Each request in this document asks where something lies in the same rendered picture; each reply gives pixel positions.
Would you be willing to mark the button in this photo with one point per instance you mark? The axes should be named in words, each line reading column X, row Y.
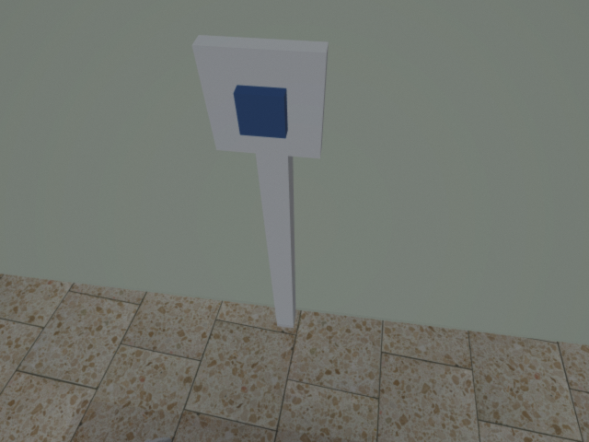
column 261, row 111

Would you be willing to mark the panel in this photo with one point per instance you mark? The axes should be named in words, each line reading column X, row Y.
column 301, row 68

